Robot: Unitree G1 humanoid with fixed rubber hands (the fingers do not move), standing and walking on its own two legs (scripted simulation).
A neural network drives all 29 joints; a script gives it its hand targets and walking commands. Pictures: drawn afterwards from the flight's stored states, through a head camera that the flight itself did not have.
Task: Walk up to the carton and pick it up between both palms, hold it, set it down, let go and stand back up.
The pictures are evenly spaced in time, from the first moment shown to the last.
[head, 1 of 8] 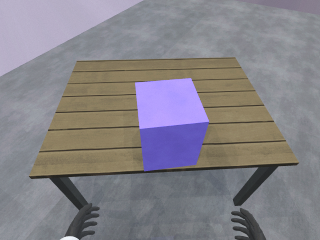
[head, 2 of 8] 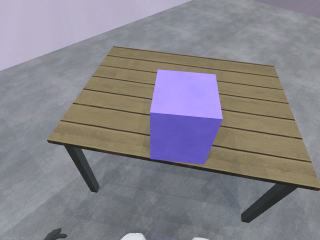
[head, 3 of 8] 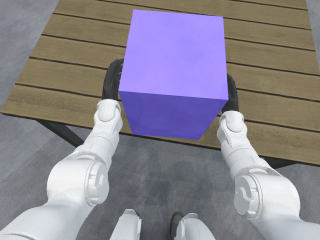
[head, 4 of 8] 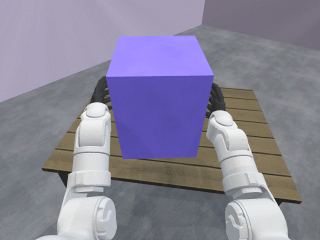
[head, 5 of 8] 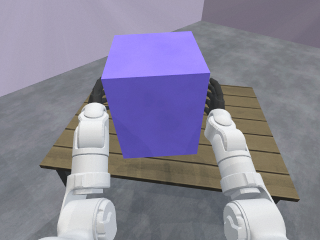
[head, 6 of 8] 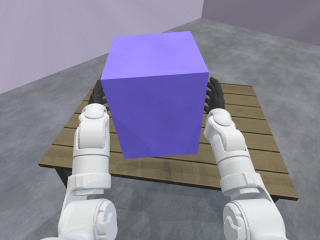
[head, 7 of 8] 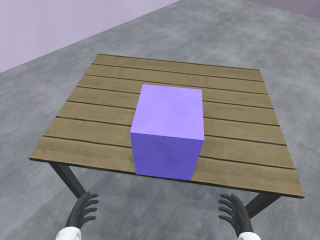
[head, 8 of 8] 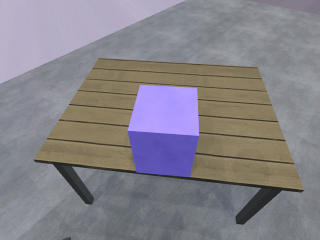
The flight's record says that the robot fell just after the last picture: no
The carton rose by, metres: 0.27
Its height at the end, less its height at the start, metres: +0.00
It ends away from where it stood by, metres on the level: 0.01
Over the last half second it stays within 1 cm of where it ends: yes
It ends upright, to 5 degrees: yes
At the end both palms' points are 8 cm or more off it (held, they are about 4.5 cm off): yes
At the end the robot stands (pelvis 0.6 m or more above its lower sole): yes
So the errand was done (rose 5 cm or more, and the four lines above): yes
